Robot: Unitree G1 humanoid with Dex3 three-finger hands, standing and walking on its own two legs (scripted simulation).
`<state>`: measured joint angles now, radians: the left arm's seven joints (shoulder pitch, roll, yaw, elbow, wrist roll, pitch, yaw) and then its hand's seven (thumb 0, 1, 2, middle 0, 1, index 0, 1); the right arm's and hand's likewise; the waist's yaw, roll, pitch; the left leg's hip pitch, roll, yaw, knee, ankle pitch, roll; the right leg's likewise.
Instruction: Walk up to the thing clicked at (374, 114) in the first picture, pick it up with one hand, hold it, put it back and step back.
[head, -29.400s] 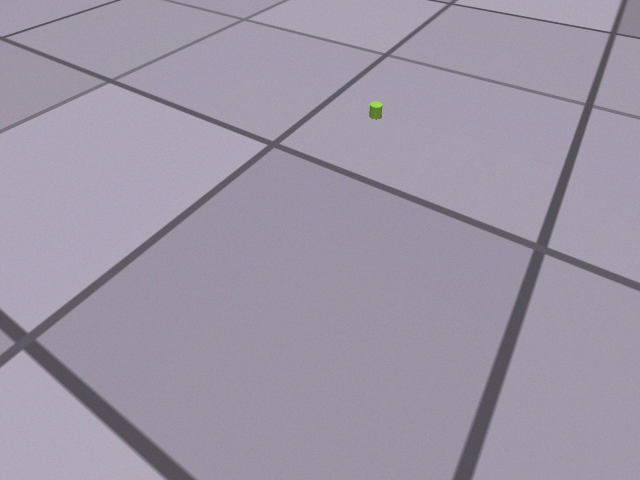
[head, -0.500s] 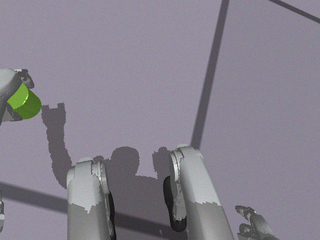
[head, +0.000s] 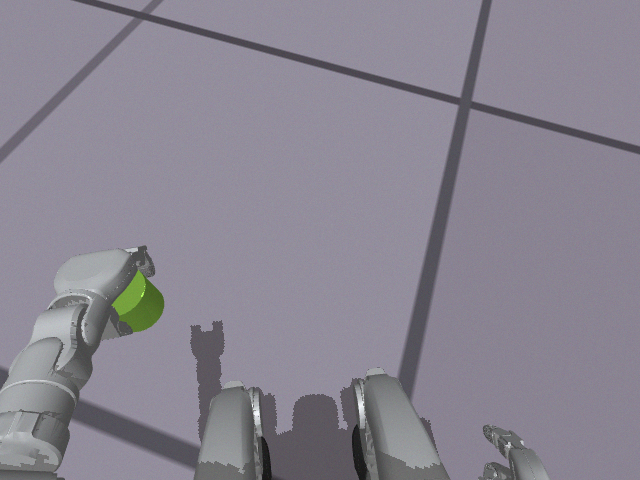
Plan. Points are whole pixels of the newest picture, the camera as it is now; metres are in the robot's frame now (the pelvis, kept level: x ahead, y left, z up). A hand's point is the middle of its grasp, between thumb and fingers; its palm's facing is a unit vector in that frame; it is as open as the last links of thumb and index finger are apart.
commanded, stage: lift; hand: left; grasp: from above
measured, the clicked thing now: (129, 299) +0.40 +0.25 -0.10
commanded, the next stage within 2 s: hold in 0.60 s
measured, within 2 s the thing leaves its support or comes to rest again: neither
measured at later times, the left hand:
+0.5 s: hand (93, 275) +0.37 +0.23 +0.05, palm faces -0.44 -0.07 -0.89, open 10.1 cm
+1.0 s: hand (76, 230) +0.40 +0.23 +0.10, palm faces -0.47 -0.07 -0.88, open 10.0 cm
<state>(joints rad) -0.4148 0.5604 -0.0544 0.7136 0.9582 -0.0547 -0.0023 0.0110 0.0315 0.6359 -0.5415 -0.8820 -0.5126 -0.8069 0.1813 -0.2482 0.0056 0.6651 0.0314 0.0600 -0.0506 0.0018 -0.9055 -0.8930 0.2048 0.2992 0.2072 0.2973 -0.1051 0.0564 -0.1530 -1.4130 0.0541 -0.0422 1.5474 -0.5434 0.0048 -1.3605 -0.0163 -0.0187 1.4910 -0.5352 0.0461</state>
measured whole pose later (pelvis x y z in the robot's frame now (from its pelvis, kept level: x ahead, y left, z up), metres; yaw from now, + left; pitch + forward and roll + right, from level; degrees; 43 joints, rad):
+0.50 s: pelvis +0.03 +0.00 +0.12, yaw +0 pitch +12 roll -2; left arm -0.39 0.42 -0.16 0.89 1.00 0.00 0.13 0.02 0.05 0.58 -0.56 -0.87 -0.53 -0.79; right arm 0.25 -0.25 -0.03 0.75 0.04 -0.04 -0.06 0.00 -0.91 -0.89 0.20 0.30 0.21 0.30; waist -0.08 0.04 -0.09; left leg -0.81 0.06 0.01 1.00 -0.40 0.00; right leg -0.78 -0.02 0.00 0.96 -0.39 0.04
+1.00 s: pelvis +0.08 +0.00 +0.16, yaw +0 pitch +8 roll -1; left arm -0.34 0.40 -0.19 0.83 0.99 0.03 0.06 0.02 0.07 0.52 -0.58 -0.83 -0.56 -0.75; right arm 0.24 -0.25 -0.05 0.74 0.04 0.00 -0.05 0.00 -0.90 -0.89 0.20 0.30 0.21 0.30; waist -0.04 0.03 -0.07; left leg -0.50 0.04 0.04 0.72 -0.35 0.00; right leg -0.49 -0.03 0.02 0.68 -0.33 0.05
